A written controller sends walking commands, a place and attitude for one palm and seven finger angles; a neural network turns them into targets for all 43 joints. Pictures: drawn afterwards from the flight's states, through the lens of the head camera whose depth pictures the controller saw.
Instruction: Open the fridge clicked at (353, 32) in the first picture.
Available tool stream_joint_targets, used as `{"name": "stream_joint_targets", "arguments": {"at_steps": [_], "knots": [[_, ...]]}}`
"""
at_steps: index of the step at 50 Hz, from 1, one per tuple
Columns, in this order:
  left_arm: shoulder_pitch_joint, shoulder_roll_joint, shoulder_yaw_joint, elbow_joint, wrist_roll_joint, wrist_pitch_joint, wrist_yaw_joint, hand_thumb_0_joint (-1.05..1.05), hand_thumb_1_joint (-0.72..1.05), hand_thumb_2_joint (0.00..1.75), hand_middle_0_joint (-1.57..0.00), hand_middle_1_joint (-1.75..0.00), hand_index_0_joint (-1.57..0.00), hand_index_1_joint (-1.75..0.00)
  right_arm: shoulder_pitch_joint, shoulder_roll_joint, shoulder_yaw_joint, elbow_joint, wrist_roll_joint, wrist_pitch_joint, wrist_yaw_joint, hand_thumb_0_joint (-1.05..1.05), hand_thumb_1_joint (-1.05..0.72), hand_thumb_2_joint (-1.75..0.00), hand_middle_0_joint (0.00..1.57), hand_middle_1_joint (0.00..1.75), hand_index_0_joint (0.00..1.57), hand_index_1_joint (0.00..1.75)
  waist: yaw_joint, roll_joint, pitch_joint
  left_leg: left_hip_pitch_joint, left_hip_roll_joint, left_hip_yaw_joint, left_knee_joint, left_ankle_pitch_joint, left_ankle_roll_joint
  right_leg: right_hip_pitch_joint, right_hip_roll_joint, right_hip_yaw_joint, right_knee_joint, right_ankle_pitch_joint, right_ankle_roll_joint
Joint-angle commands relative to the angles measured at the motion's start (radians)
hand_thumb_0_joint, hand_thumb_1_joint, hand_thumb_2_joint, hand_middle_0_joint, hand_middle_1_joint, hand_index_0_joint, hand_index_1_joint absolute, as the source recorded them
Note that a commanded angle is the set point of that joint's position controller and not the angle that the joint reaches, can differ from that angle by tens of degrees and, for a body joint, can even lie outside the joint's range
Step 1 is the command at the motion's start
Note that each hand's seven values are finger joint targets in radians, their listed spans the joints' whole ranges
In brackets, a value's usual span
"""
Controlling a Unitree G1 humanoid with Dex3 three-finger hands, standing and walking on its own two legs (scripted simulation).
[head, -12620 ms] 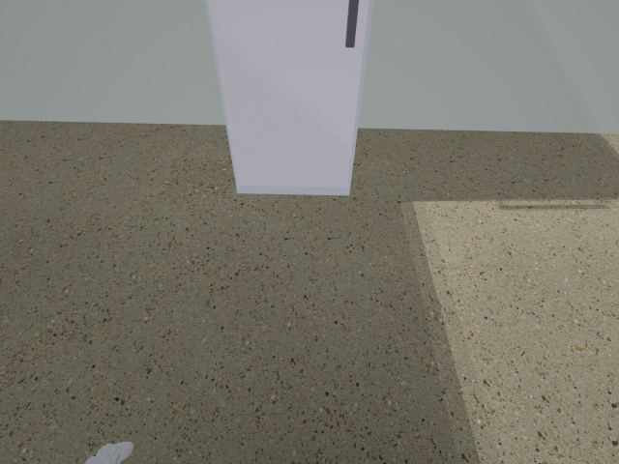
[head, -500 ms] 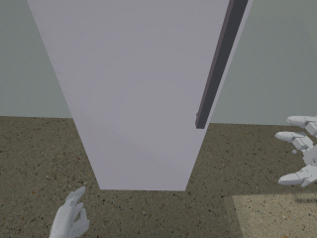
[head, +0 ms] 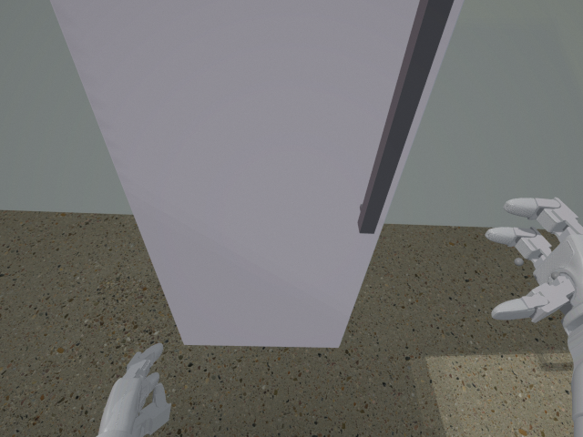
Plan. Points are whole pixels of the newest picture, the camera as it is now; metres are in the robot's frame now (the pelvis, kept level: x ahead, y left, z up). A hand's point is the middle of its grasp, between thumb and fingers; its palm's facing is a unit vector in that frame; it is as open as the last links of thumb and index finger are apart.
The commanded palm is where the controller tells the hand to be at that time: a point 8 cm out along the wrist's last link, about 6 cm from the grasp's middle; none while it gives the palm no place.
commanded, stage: move the hooked fingers beside the handle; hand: right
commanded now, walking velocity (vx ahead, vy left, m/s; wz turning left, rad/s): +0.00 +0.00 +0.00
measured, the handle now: (398, 104) +0.51 -0.13 +0.23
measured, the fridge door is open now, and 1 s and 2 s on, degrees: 0 0 0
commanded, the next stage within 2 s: none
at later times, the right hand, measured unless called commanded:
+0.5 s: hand (478, 224) +0.36 -0.23 +0.15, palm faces +0.03 +1.00 -0.02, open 14.0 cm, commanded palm +0.33 -0.28 +0.14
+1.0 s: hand (450, 201) +0.41 -0.21 +0.14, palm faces +0.01 +1.00 -0.02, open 14.0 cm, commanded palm +0.39 -0.26 +0.14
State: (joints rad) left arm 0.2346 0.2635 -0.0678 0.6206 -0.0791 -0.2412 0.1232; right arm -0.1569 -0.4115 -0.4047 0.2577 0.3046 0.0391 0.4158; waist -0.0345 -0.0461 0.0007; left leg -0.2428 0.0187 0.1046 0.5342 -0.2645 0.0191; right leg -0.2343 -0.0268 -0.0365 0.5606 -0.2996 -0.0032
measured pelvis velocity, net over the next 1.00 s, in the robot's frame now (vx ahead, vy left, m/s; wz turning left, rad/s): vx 0.00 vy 0.00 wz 0.02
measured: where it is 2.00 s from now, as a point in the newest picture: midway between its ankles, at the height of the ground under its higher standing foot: outside the picture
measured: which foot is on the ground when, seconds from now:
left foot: down 0.00-1.00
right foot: down 0.00-1.00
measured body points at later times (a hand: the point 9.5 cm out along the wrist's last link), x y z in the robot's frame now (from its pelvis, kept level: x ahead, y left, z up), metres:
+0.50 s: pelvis +0.01 +0.00 +0.00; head +0.01 +0.01 +0.45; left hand +0.15 +0.24 -0.08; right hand +0.35 -0.29 +0.15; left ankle +0.02 +0.11 -0.73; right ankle +0.00 -0.12 -0.73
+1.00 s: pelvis +0.00 +0.00 +0.00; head +0.02 +0.01 +0.45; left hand +0.12 +0.26 -0.10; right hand +0.40 -0.26 +0.15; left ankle +0.02 +0.11 -0.73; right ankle +0.00 -0.12 -0.73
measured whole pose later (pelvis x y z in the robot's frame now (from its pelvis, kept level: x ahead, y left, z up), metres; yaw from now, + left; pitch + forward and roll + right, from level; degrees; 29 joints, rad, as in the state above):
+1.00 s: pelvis +0.00 +0.00 +0.00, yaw +1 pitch +2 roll +0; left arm 0.28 0.27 -0.05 0.64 -0.07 -0.13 0.10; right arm -0.53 -0.39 -0.32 0.63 0.21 -0.04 0.28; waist 0.03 -0.02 -0.01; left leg -0.33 0.01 0.08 0.54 -0.26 0.02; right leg -0.31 -0.03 -0.06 0.56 -0.30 -0.01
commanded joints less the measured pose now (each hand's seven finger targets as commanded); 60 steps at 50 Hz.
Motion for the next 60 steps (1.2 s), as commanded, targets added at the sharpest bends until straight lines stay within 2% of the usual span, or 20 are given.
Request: {"name": "stream_joint_targets", "arguments": {"at_steps": [1, 4, 7, 14, 18, 20, 23, 28, 30, 33, 35, 39, 43, 47, 48, 49, 53, 55, 57, 60], "knots": [[-0.097, 0.120, 0.049, -0.164, 0.005, -0.062, 0.003, 0.00, 0.90, 0.90, -0.20, -0.30, -0.20, -0.30, -0.320, -0.256, -0.073, -0.234, 0.022, -0.067, -0.016, 0.00, 0.50, -0.30, 0.30, 1.20, 0.30, 1.20, 0.000, -0.039, -0.228, 0.057, -0.005, -0.058, -0.072, 0.205, 0.002, 0.069, 0.020, 0.043, -0.092, 0.202, -0.023], [-0.089, 0.123, 0.048, -0.160, 0.006, -0.055, -0.001, 0.00, 0.90, 0.90, -0.20, -0.30, -0.20, -0.30, -0.312, -0.240, -0.060, -0.202, 0.020, -0.063, -0.028, 0.00, 0.50, -0.30, 0.30, 1.20, 0.30, 1.20, -0.001, 0.008, -0.207, 0.052, -0.010, -0.050, -0.072, 0.201, 0.003, 0.054, 0.015, 0.046, -0.097, 0.202, -0.021], [-0.089, 0.123, 0.047, -0.156, 0.001, -0.048, 0.001, 0.00, 0.90, 0.90, -0.20, -0.30, -0.20, -0.30, -0.367, -0.208, -0.025, -0.165, 0.007, -0.052, -0.047, 0.00, 0.50, -0.30, 0.30, 1.20, 0.30, 1.20, 0.013, -0.013, -0.166, 0.009, -0.008, -0.049, -0.080, 0.141, 0.002, 0.039, 0.016, 0.050, -0.112, 0.146, -0.019], [-0.070, 0.127, 0.054, -0.147, 0.005, -0.031, 0.003, 0.00, 0.90, 0.90, -0.20, -0.30, -0.20, -0.30, -0.475, -0.234, -0.018, -0.174, -0.023, -0.066, -0.091, 0.00, 0.50, -0.30, 0.30, 1.20, 0.30, 1.20, 0.022, 0.008, -0.237, 0.039, -0.008, -0.060, -0.078, 0.174, 0.003, 0.068, 0.011, 0.043, -0.104, 0.184, -0.023], [-0.062, 0.122, 0.053, -0.141, 0.009, -0.024, 0.001, 0.00, 0.90, 0.90, -0.20, -0.30, -0.20, -0.30, -0.498, -0.217, -0.016, -0.135, -0.026, -0.083, -0.102, 0.00, 0.50, -0.30, 0.30, 1.20, 0.30, 1.20, 0.021, -0.024, -0.264, 0.052, -0.007, -0.060, -0.068, 0.221, 0.006, 0.077, 0.016, 0.039, -0.103, 0.220, -0.019], [-0.057, 0.128, 0.055, -0.136, 0.007, -0.011, -0.001, 0.00, 0.90, 0.90, -0.20, -0.30, -0.20, -0.30, -0.467, -0.245, -0.045, -0.077, -0.025, -0.076, -0.099, 0.00, 0.50, -0.30, 0.30, 1.20, 0.30, 1.20, 0.015, 0.018, -0.247, 0.065, -0.006, -0.065, -0.071, 0.236, 0.004, 0.049, 0.014, 0.031, -0.102, 0.220, -0.023], [-0.051, 0.129, 0.056, -0.138, 0.003, 0.002, -0.002, 0.00, 0.90, 0.90, -0.20, -0.30, -0.20, -0.30, -0.498, -0.214, -0.009, -0.022, -0.032, -0.060, -0.093, 0.00, 0.50, -0.30, 0.30, 1.20, 0.30, 1.20, 0.027, 0.009, -0.216, 0.036, -0.006, -0.063, -0.074, 0.220, 0.003, 0.033, 0.016, 0.027, -0.105, 0.197, -0.023], [-0.034, 0.131, 0.062, -0.143, 0.006, 0.016, -0.007, 0.00, 0.90, 0.90, -0.20, -0.30, -0.20, -0.30, -0.562, -0.231, -0.009, -0.050, -0.037, -0.076, -0.090, 0.00, 0.50, -0.30, 0.30, 1.20, 0.30, 1.20, 0.029, -0.016, -0.292, 0.065, -0.008, -0.069, -0.057, 0.299, 0.006, 0.065, 0.016, 0.024, -0.086, 0.272, -0.024], [-0.029, 0.133, 0.065, -0.140, 0.007, 0.021, -0.009, 0.00, 0.90, 0.90, -0.20, -0.30, -0.20, -0.30, -0.583, -0.238, -0.014, -0.053, -0.032, -0.091, -0.093, 0.00, 0.50, -0.30, 0.30, 1.20, 0.30, 1.20, 0.037, 0.023, -0.292, 0.071, -0.010, -0.069, -0.057, 0.304, 0.003, 0.058, 0.013, 0.023, -0.084, 0.272, -0.027], [-0.027, 0.127, 0.067, -0.138, 0.008, 0.021, -0.011, 0.00, 0.90, 0.90, -0.20, -0.30, -0.20, -0.30, -0.599, -0.192, 0.018, -0.063, -0.032, -0.113, -0.101, 0.00, 0.50, -0.30, 0.30, 1.20, 0.30, 1.20, 0.038, -0.014, -0.305, 0.056, -0.012, -0.068, -0.052, 0.316, 0.006, 0.087, 0.015, 0.022, -0.081, 0.292, -0.026], [-0.021, 0.131, 0.067, -0.131, 0.006, 0.028, -0.013, 0.00, 0.90, 0.90, -0.20, -0.30, -0.20, -0.30, -0.605, -0.190, 0.027, -0.027, -0.038, -0.109, -0.106, 0.00, 0.50, -0.30, 0.30, 1.20, 0.30, 1.20, 0.042, -0.012, -0.286, 0.050, -0.012, -0.070, -0.055, 0.306, 0.005, 0.070, 0.014, 0.019, -0.081, 0.277, -0.026], [-0.004, 0.146, 0.069, -0.111, 0.003, 0.051, -0.011, 0.00, 0.90, 0.90, -0.20, -0.30, -0.20, -0.30, -0.647, -0.230, 0.008, 0.103, -0.051, -0.086, -0.119, 0.00, 0.50, -0.30, 0.30, 1.20, 0.30, 1.20, 0.057, 0.068, -0.209, 0.011, -0.009, -0.073, -0.074, 0.221, -0.001, 0.004, 0.012, 0.020, -0.088, 0.186, -0.031], [0.005, 0.138, 0.065, -0.118, 0.008, 0.060, -0.012, 0.00, 0.90, 0.90, -0.20, -0.30, -0.20, -0.30, -0.778, -0.226, 0.036, 0.099, -0.071, -0.112, -0.128, 0.00, 0.50, -0.30, 0.30, 1.20, 0.30, 1.20, 0.062, -0.018, -0.280, 0.017, -0.008, -0.077, -0.057, 0.229, 0.006, 0.029, 0.020, 0.026, -0.081, 0.204, -0.028], [0.026, 0.137, 0.068, -0.108, 0.014, 0.061, -0.014, 0.00, 0.90, 0.90, -0.20, -0.30, -0.20, -0.30, -0.843, -0.241, 0.029, 0.108, -0.073, -0.171, -0.133, 0.00, 0.50, -0.30, 0.30, 1.20, 0.30, 1.20, 0.066, -0.033, -0.356, 0.041, -0.013, -0.084, -0.042, 0.271, 0.007, 0.051, 0.019, 0.025, -0.060, 0.239, -0.028], [0.030, 0.136, 0.067, -0.103, 0.014, 0.061, -0.015, 0.00, 0.90, 0.90, -0.20, -0.30, -0.20, -0.30, -0.856, -0.218, 0.046, 0.128, -0.071, -0.180, -0.133, 0.00, 0.50, -0.30, 0.30, 1.20, 0.30, 1.20, 0.075, -0.028, -0.342, 0.028, -0.015, -0.080, -0.043, 0.271, 0.007, 0.054, 0.018, 0.025, -0.059, 0.238, -0.028], [0.041, 0.141, 0.070, -0.097, 0.015, 0.064, -0.018, 0.00, 0.90, 0.90, -0.20, -0.30, -0.20, -0.30, -0.834, -0.222, 0.041, 0.170, -0.066, -0.180, -0.132, 0.00, 0.50, -0.30, 0.30, 1.20, 0.30, 1.20, 0.075, 0.024, -0.336, 0.033, -0.017, -0.081, -0.044, 0.274, 0.004, 0.034, 0.013, 0.023, -0.053, 0.235, -0.033], [0.061, 0.151, 0.072, -0.085, 0.011, 0.081, -0.025, 0.00, 0.90, 0.90, -0.20, -0.30, -0.20, -0.30, -0.848, -0.207, 0.056, 0.298, -0.082, -0.158, -0.131, 0.00, 0.50, -0.30, 0.30, 1.20, 0.30, 1.20, 0.079, 0.006, -0.284, -0.008, -0.012, -0.074, -0.036, 0.261, 0.006, -0.014, 0.018, 0.025, -0.060, 0.211, -0.028], [0.075, 0.160, 0.075, -0.085, 0.012, 0.093, -0.030, 0.00, 0.90, 0.90, -0.20, -0.30, -0.20, -0.30, -0.838, -0.249, 0.024, 0.367, -0.089, -0.147, -0.135, 0.00, 0.50, -0.30, 0.30, 1.20, 0.30, 1.20, 0.078, 0.048, -0.263, -0.014, -0.012, -0.078, -0.035, 0.244, 0.002, -0.055, 0.016, 0.022, -0.053, 0.190, -0.031], [0.083, 0.159, 0.076, -0.088, 0.014, 0.102, -0.034, 0.00, 0.90, 0.90, -0.20, -0.30, -0.20, -0.30, -0.910, -0.246, 0.039, 0.370, -0.095, -0.160, -0.141, 0.00, 0.50, -0.30, 0.30, 1.20, 0.30, 1.20, 0.089, 0.042, -0.271, -0.021, -0.011, -0.084, -0.035, 0.223, -0.001, -0.070, 0.019, 0.019, -0.050, 0.167, -0.031], [0.103, 0.160, 0.079, -0.091, 0.020, 0.107, -0.038, 0.00, 0.90, 0.90, -0.20, -0.30, -0.20, -0.30, -0.993, -0.291, 0.014, 0.335, -0.103, -0.215, -0.154, 0.00, 0.50, -0.30, 0.30, 1.20, 0.30, 1.20, 0.090, 0.039, -0.353, 0.009, -0.016, -0.092, -0.016, 0.246, 0.001, -0.053, 0.016, 0.023, -0.036, 0.195, -0.035]]}}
